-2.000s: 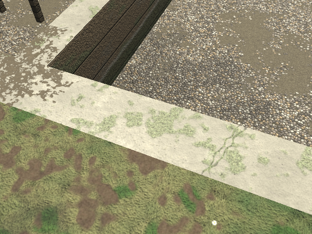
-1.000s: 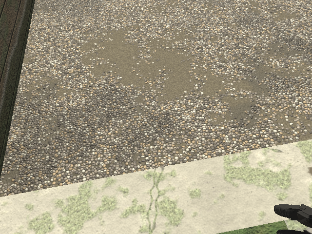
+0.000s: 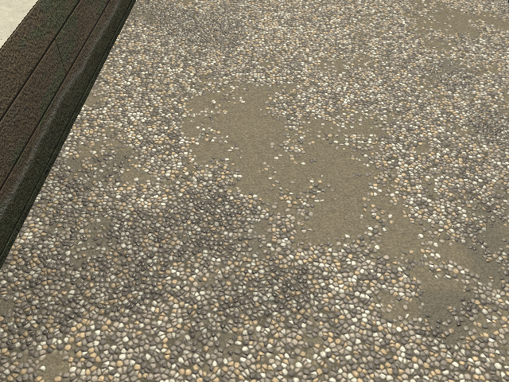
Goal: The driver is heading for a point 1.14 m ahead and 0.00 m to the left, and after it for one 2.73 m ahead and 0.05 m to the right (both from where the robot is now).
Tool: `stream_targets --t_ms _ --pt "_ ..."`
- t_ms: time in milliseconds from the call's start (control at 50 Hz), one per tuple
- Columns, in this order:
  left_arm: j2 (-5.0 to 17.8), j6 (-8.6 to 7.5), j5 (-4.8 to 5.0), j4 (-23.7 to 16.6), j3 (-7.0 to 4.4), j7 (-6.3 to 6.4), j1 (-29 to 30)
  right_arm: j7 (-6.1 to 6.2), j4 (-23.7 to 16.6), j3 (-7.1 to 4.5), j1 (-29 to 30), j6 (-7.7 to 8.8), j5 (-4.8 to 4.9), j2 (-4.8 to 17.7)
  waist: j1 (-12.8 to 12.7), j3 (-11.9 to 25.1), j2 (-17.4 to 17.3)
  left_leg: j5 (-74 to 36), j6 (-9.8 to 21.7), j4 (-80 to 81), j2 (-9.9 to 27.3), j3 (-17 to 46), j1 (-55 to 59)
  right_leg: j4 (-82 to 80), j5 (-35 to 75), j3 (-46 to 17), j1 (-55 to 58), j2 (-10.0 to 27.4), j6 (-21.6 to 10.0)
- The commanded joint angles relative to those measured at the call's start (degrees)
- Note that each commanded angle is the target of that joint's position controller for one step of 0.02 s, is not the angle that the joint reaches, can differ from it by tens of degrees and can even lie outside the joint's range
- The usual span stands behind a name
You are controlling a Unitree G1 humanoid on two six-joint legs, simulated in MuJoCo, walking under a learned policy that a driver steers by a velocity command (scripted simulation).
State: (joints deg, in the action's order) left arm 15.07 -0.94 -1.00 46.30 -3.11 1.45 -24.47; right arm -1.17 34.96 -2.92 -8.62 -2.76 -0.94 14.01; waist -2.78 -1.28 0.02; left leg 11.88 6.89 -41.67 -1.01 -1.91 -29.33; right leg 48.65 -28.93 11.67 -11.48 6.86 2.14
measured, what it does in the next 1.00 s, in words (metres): walks ahead: right foot, then left foot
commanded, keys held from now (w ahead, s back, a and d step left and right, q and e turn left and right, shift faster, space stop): w+q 0.34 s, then w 0.32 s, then w+e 0.34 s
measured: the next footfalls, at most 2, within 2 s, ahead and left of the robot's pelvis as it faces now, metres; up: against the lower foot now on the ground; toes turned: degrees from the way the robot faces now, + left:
right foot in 0.42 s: +0.18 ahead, -0.07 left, +0.00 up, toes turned +16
left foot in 0.76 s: +0.17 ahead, +0.15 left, +0.00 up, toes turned -19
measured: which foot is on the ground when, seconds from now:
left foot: down 0.00-0.44, up 0.46-0.74, down 0.76-1.00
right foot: up 0.00-0.40, down 0.42-1.00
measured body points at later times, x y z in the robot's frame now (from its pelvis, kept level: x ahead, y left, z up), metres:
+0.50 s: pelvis +0.10 +0.00 +0.02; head +0.11 +0.00 +0.47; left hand +0.21 +0.26 -0.07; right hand +0.34 -0.20 -0.06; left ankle +0.11 +0.08 -0.69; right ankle +0.14 -0.08 -0.70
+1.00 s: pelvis +0.12 +0.06 +0.02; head +0.11 +0.05 +0.47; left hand +0.24 +0.31 -0.07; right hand +0.35 -0.12 -0.06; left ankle +0.13 +0.15 -0.70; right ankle +0.14 -0.08 -0.70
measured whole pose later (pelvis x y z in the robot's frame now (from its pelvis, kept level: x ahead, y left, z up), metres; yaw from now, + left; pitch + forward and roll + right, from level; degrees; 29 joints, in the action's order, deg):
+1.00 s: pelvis +0.12 +0.06 +0.02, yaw +11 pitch -2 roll +0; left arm 12.4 3.9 -1.0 35.7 1.1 -0.5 -10.5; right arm 1.3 34.6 1.8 -5.8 -4.0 -1.0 10.8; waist 0.6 -0.1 -1.0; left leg 17.6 2.8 -37.9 -0.8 -3.4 -18.5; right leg 38.0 -21.1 -5.0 -15.0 -1.6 -0.2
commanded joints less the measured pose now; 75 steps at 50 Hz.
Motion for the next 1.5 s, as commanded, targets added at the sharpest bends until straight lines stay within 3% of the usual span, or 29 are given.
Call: stream_targets --t_ms 20,40,80,120,180,220,280,380,420,440,460,480,520,540,620,700,760,780,800,840,920,940,1080,1180,1260,1300,1400,1440,1500 --pt "5.85 0.97 0.25 -11.7 -1.17 -0.14 8.53 0.81 -0.36 -4.43 -16.34 0.43 2.91 17.33 9.43 15.62 -20.76 -2.87 11.09 22.71 17.83 45.49 37.1 34.19 -2.48 -11.61 -35.21 -10.21 -0.26" --pt "8.61 1.07 -0.04 -12.4 -1.41 0.24 12.8 1.3 -0.22 -4.31 -14.49 -0.04 3.1 14.76 9.53 12.33 -13.71 3.72 11.2 23.18 18.85 43.39 34.69 34.67 1.83 -15.57 -39.21 -6.94 -0.43" --pt "7.47 1.28 -0.15 -10.65 -0.87 0.82 12.02 1.93 0.28 -2.32 -10.18 0.02 0.95 8.35 4.54 3.97 -6.8 0.65 8.0 20.54 14.59 33.26 21.4 29.25 6.4 -14.56 -35.68 -3.84 -0.21" --pt "4.99 3.29 -1.43 -9.73 -0.28 1.06 10.74 1.77 -0.86 -1.16 -6.04 1.22 0.59 5.78 1.45 4.67 -6.26 -4.88 5.63 20.49 9.79 27.46 11.94 23.26 8.79 -14.64 -26.34 -3.26 1.16" --pt "3.82 5.94 -0.72 -11.33 -0.04 1.35 14.9 1.15 -1.59 -0.84 -4.46 2.73 1.08 6.37 -0.1 4.68 -4.06 -6.21 5.81 21.01 6.72 24.74 6.1 19.01 11.16 -13.83 -21.84 -5.89 2.9" --pt "2.68 6.31 -2.15 -11.63 0.58 0.94 16.5 1.2 -2.07 -0.44 -4.04 3.18 1.35 7.08 -0.49 4.75 -4.21 -12.73 4.23 21.16 4.81 22.15 2.57 13.29 13.95 -11.54 -15.93 -8.15 2.8" --pt "2.6 5.95 -1.5 -13.06 1.12 0.39 20.33 1.31 -3.33 -0.58 -4.12 1.96 1.35 7.35 1.42 4.12 -4.7 -5.49 3.43 20.28 4.47 24.52 6.57 5.77 13.2 -12.7 -16.46 -8.65 2.13" --pt "0.91 4.74 -0.62 -14.77 3.01 0.25 20.64 2.29 -4.15 0.14 -1.38 -0.05 0.42 6.28 3.51 6.19 -5.83 -15.97 4.32 18.1 5.43 28.29 12.09 -8.58 8.07 -13.48 -6.62 -9.05 0.55" --pt "-0.57 2.53 -1.16 -12.36 3.74 -0.15 13.79 3.04 -4.44 0.59 0.21 -0.86 1.58 4.92 1.27 8.27 -0.32 -7.92 1.88 13.05 4.75 28.29 8.74 -24.65 15.36 -14.62 7.54 -5.6 -2.91" --pt "0.94 1.82 -2.21 -12.63 3.73 0.12 11.44 2.94 -4.46 1.34 -2.24 -0.37 2.49 2.16 2.16 12.63 8.01 6.91 -0.65 2.31 0.89 22.94 0.83 -21.59 22.18 -23.58 20.64 3.0 -5.78" --pt "7.03 1.8 -1.0 -11.93 2.01 -0.43 12.44 2.98 -6.54 1.15 0.46 -0.38 2.69 3.4 1.09 7.71 17.89 17.99 -2.97 1.17 -6.45 14.6 -9.81 -24.67 25.43 -35.72 18.47 7.93 -8.9" --pt "5.97 1.62 -0.3 -12.41 2.27 -0.58 12.3 3.37 -6.29 0.16 4.33 -0.11 0.98 7.56 -0.17 2.14 10.62 17.86 -5.28 -3.55 -6.4 14.82 -13.67 -25.41 38.05 -37.98 14.94 10.75 -10.92" --pt "4.02 0.72 0.48 -11.48 3.11 -0.46 10.72 3.15 -4.28 -0.04 4.15 0.1 0.18 6.14 1.84 5.47 3.29 13.74 -7.03 -9.01 -4.74 13.85 -7.88 -24.13 49.44 -34.1 12.19 9.96 -11.94" --pt "3.7 0.1 1.06 -11.34 3.38 -0.44 11.8 2.85 -4.12 0.26 3.76 -0.23 0.17 5.25 3.24 5.93 3.47 11.02 -7.6 -9.62 -3.48 12.55 -5.36 -24.03 52.35 -30.56 10.23 8.28 -11.08" --pt "2.59 -0.68 0.85 -12.11 3.98 -1.71 15.08 2.88 -2.95 1.13 6.36 -1.77 0.26 3.19 4.57 6.38 5.47 6.0 -8.31 -6.09 -2.07 8.62 4.53 -24.87 56.74 -21.37 2.08 3.26 -7.86" --pt "3.71 0.7 0.98 -11.96 3.56 -2.17 13.82 2.86 -3.26 2.49 10.13 -2.14 -0.18 1.69 3.27 6.3 5.51 4.56 -8.0 4.34 -0.31 3.29 10.45 -25.51 41.04 -21.47 0.32 1.41 -9.4" --pt "4.23 2.56 1.68 -12.83 3.18 -1.91 14.99 2.81 -2.18 3.16 6.51 -1.96 -2.04 0.96 4.65 5.72 3.0 0.38 -6.41 9.42 0.28 1.57 19.86 -23.53 22.28 -24.0 -5.59 -1.41 -8.76" --pt "1.69 2.82 1.42 -13.51 3.87 -2.06 13.46 2.56 -2.46 2.57 8.26 -1.67 -1.12 3.0 3.32 6.04 -1.16 2.62 -6.07 8.24 1.5 3.03 19.99 -24.04 12.54 -21.33 -8.62 -4.52 -7.37" --pt "0.95 3.06 0.9 -13.85 4.17 -2.06 15.43 2.18 -3.33 2.55 9.05 -1.63 -0.19 3.53 4.96 3.8 -3.94 5.4 -5.39 11.69 3.17 5.76 16.51 -21.07 7.57 -17.61 -8.79 -7.37 -5.96" --pt "0.08 3.36 0.66 -14.25 4.08 -1.89 15.16 2.23 -3.87 2.41 8.18 -1.52 0.03 5.48 4.71 2.51 -10.16 10.72 -2.76 18.72 8.09 12.66 12.79 -12.83 8.2 -13.52 -7.76 -10.32 -4.19" --pt "0.73 3.69 0.13 -14.61 3.52 -2.03 14.7 2.7 -4.92 2.37 8.34 -0.37 -0.07 5.19 3.15 2.61 -7.51 9.81 -2.18 19.33 9.16 12.66 11.94 -11.85 9.72 -13.18 -6.3 -10.25 -4.61" --pt "0.0 3.87 -0.3 -14.86 3.64 -1.92 15.13 2.7 -5.86 2.86 9.22 -0.31 0.02 3.2 3.29 3.28 -6.53 7.2 -2.66 18.16 8.48 10.99 12.98 -12.23 11.11 -13.57 -6.27 -10.16 -4.34" --pt "0.58 5.22 0.28 -17.59 3.07 -2.13 19.3 2.14 -7.24 2.44 7.45 0.77 -0.3 3.33 3.47 3.79 -2.2 5.9 -5.69 13.5 5.98 2.63 14.26 -11.67 16.43 -16.93 -7.53 -9.76 -4.47" --pt "3.41 5.31 1.08 -18.29 2.18 -2.24 19.82 1.61 -8.41 2.07 7.7 1.1 -0.56 2.81 2.76 4.57 3.94 3.67 -7.98 6.39 2.87 -3.16 17.47 -15.22 20.14 -23.74 -10.8 -8.68 -6.03" --pt "4.31 6.1 1.47 -19.43 1.99 -2.25 21.13 1.15 -8.25 2.19 6.47 1.14 -1.13 2.12 2.93 4.59 3.83 2.59 -8.12 3.95 2.59 -4.28 22.0 -16.4 20.33 -28.08 -16.16 -8.71 -6.9" --pt "3.53 6.23 2.02 -20.27 1.93 -1.81 22.25 1.26 -8.06 2.03 5.29 1.42 -1.21 2.38 3.41 5.38 1.24 -0.98 -7.59 4.88 4.26 -3.59 24.98 -15.13 20.21 -27.94 -18.01 -9.4 -6.13" --pt "1.55 6.07 1.63 -20.35 2.06 -1.08 21.28 1.52 -7.09 1.18 3.86 1.05 -1.22 4.31 2.32 6.23 -4.88 -6.88 -4.86 7.83 12.66 -2.49 25.74 -8.16 15.14 -19.86 -19.43 -12.13 -4.87" --pt "1.67 5.86 1.94 -19.51 1.96 -1.09 20.21 1.51 -7.39 1.19 4.86 0.59 -1.08 4.01 1.62 5.74 -3.86 -2.49 -5.52 7.23 11.46 -4.79 23.22 -9.11 17.2 -19.87 -17.77 -11.92 -5.91" --pt "3.86 5.82 2.32 -18.61 1.47 -1.27 18.22 1.05 -8.6 1.2 7.38 -0.11 -0.53 3.15 0.09 4.69 2.95 6.88 -7.74 1.83 5.15 -9.28 21.4 -14.11 25.97 -26.9 -18.24 -10.62 -8.43"
Velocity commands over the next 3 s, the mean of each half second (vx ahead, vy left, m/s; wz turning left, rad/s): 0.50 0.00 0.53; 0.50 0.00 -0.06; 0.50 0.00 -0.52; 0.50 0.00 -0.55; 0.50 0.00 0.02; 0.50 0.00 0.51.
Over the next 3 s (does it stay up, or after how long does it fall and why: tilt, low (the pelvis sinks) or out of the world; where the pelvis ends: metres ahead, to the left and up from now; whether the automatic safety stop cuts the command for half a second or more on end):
stays up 0.11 0.01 0.01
